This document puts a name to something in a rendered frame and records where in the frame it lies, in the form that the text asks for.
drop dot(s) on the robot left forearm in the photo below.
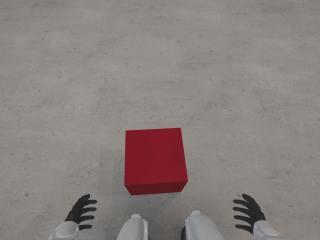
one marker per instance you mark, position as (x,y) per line
(68,230)

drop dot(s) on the robot left hand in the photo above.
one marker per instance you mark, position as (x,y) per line
(77,210)

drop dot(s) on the left robot shin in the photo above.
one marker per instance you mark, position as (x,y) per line
(135,216)

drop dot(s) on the robot right thigh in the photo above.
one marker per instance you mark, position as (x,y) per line
(201,227)

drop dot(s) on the robot right hand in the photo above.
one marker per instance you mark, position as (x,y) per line
(253,211)

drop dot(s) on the robot right forearm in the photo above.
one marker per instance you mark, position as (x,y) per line
(265,230)

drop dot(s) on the carton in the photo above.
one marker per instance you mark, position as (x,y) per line
(154,161)

